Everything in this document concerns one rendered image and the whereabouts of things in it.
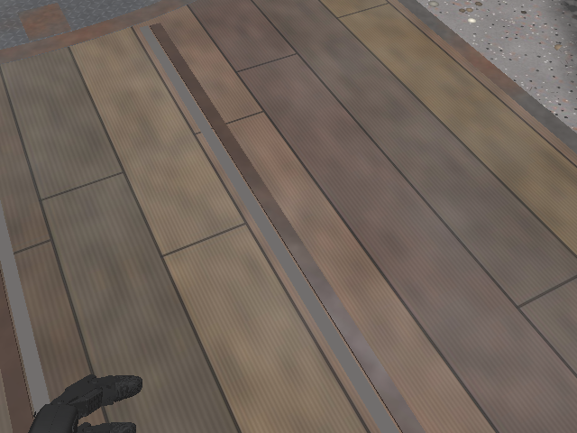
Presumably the robot left hand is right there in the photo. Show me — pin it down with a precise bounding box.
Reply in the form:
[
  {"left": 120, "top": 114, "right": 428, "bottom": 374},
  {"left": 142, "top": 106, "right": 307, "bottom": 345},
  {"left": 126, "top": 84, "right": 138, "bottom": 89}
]
[{"left": 28, "top": 374, "right": 142, "bottom": 433}]

